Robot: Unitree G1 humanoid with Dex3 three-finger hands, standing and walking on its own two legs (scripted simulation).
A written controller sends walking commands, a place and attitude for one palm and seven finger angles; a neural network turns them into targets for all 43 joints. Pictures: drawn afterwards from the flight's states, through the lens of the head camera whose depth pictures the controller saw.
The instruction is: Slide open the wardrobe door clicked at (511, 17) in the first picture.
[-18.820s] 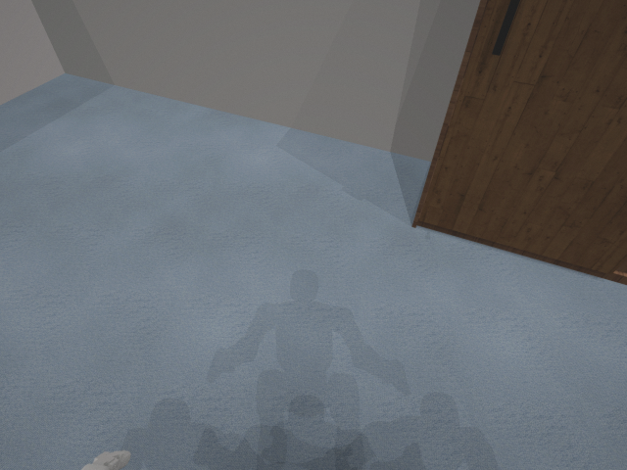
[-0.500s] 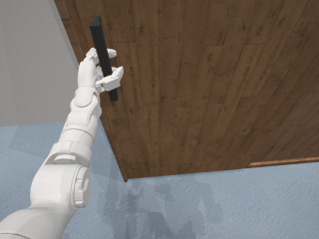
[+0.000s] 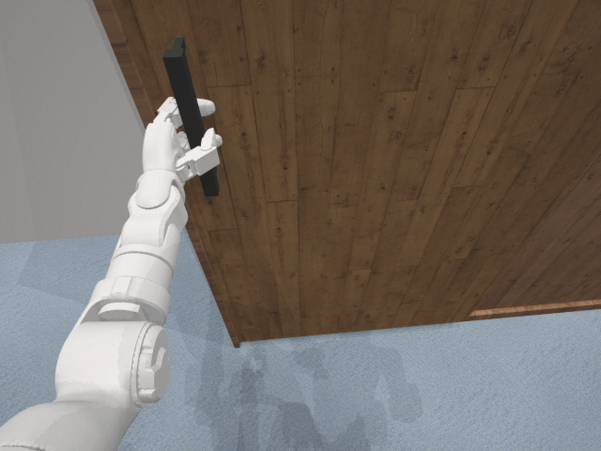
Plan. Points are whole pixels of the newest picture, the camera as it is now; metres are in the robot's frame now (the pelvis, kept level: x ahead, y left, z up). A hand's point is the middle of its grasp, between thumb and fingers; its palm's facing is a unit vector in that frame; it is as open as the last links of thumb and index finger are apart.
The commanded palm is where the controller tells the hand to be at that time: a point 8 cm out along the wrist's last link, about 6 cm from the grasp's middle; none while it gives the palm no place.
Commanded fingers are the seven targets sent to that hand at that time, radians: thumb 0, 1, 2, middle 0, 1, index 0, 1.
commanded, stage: grip the handle and tug to test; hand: left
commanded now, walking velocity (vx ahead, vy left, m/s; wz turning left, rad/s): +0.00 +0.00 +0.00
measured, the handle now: (197, 125) +0.53 +0.14 +0.16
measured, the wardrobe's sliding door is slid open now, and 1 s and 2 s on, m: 0.00 0.01 0.10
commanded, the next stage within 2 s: tug the door sideways, standing still in 0.32 s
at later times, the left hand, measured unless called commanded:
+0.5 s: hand (210, 151) +0.47 +0.12 +0.16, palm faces +0.05 -1.00 +0.02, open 6.0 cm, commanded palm +0.44 +0.16 +0.16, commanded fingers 0.00 0.90 0.90 -0.45 -1.40 -0.45 -1.40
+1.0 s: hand (218, 150) +0.47 +0.11 +0.16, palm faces +0.11 -0.99 -0.03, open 5.9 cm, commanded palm +0.44 +0.11 +0.16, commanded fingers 0.00 0.90 0.90 -0.45 -1.40 -0.45 -1.40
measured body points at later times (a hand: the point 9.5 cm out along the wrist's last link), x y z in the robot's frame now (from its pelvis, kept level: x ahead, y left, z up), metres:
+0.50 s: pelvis +0.04 +0.00 +0.01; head +0.06 -0.01 +0.46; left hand +0.46 +0.17 +0.16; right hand +0.13 -0.25 -0.11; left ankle -0.02 +0.12 -0.73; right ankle -0.01 -0.10 -0.73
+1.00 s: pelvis +0.01 +0.01 +0.00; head +0.05 +0.00 +0.45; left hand +0.46 +0.16 +0.16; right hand +0.11 -0.23 -0.13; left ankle -0.02 +0.12 -0.73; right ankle -0.01 -0.10 -0.73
